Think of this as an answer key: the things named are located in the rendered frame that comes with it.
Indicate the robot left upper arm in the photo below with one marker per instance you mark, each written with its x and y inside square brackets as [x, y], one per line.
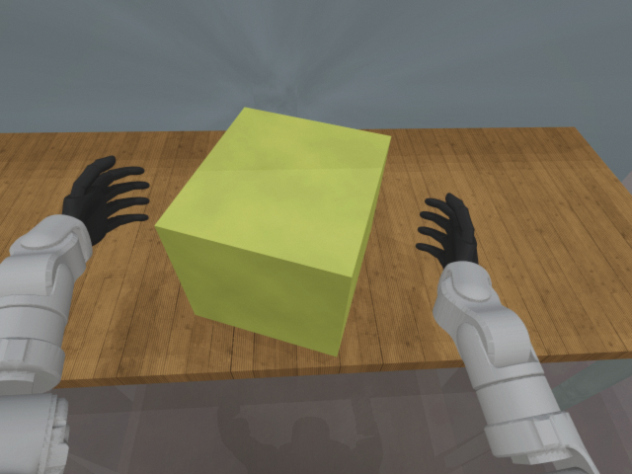
[33, 434]

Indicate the robot left hand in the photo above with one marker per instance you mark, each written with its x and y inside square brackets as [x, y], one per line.
[90, 194]

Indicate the robot right hand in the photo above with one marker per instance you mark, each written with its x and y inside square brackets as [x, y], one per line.
[459, 242]

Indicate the right robot forearm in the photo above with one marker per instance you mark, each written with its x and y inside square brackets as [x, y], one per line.
[524, 420]

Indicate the carton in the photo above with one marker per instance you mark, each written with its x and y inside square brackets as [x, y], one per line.
[269, 233]

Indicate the left robot forearm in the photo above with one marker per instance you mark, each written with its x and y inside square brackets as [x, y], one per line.
[36, 287]

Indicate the table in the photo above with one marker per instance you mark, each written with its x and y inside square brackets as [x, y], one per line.
[553, 227]

